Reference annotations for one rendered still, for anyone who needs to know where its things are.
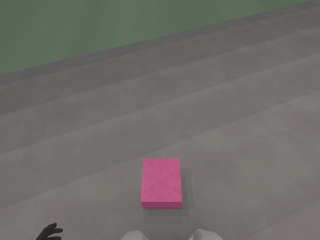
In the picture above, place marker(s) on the robot left hand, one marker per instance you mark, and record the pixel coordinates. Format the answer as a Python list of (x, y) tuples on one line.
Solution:
[(49, 230)]

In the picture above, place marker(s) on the right robot thigh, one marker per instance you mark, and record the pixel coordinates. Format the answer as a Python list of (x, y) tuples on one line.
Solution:
[(205, 235)]

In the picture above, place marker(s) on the carton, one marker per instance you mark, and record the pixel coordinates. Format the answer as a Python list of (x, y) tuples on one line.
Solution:
[(161, 183)]

